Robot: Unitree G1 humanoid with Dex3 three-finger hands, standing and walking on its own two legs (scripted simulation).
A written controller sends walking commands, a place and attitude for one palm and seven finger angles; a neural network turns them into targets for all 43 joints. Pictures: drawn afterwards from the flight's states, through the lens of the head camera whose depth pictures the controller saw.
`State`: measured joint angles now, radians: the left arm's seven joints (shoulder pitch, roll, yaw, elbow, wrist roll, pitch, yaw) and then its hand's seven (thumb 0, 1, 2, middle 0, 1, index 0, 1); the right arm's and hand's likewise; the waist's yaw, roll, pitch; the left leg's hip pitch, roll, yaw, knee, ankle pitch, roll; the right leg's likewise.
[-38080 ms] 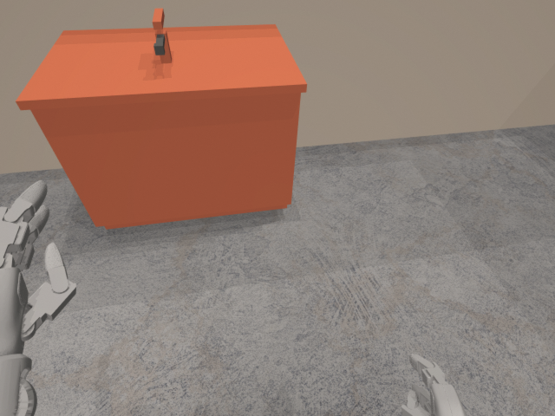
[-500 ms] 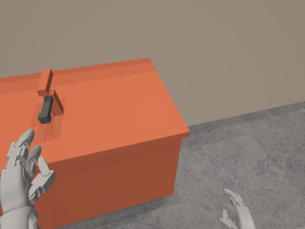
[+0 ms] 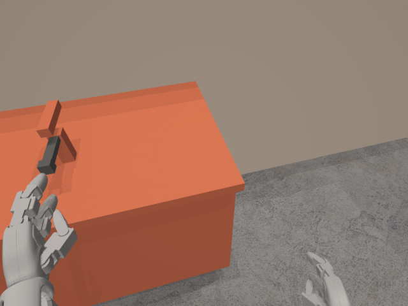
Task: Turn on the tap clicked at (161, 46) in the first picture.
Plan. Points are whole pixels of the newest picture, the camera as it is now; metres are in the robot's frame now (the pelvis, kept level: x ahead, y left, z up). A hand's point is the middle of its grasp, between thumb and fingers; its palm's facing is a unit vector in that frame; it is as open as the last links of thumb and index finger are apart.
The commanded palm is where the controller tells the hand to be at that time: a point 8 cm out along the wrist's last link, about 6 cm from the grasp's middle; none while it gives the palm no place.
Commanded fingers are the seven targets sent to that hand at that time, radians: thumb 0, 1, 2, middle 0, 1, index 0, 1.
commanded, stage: turn the palm inward beside the body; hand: left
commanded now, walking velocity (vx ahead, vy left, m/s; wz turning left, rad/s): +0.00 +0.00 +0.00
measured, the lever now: (46, 166) +0.38 +0.43 +0.06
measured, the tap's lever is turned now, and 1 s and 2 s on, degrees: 0 0 0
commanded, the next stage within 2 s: reach beside the lever's end, fingers flat in 0.02 s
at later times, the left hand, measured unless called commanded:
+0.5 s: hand (62, 218) +0.21 +0.26 +0.13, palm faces +0.54 -0.83 -0.12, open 7.4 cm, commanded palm +0.17 +0.31 +0.13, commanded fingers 0.00 0.90 0.90 -0.20 -0.30 -0.20 -0.30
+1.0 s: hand (48, 202) +0.26 +0.33 +0.10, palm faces +0.57 -0.82 -0.10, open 7.5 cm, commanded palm +0.22 +0.37 +0.10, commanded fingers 0.00 0.90 0.90 -0.18 -0.24 -0.18 -0.24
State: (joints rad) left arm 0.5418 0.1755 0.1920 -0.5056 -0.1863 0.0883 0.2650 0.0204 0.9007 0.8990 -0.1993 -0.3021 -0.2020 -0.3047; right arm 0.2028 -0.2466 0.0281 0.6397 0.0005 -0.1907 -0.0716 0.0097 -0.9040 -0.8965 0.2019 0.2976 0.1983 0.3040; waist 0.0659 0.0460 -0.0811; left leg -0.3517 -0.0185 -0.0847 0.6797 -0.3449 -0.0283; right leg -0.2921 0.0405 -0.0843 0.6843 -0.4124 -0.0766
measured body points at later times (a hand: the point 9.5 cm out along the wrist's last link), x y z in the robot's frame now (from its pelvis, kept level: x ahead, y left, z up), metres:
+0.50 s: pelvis -0.02 +0.00 +0.00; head -0.02 -0.02 +0.45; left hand +0.18 +0.31 +0.14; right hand +0.17 -0.23 -0.09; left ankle +0.01 +0.14 -0.72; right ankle -0.03 -0.06 -0.72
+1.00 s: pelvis -0.01 +0.04 +0.00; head +0.01 +0.03 +0.45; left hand +0.22 +0.37 +0.10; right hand +0.16 -0.21 -0.09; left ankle +0.01 +0.14 -0.72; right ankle -0.03 -0.06 -0.72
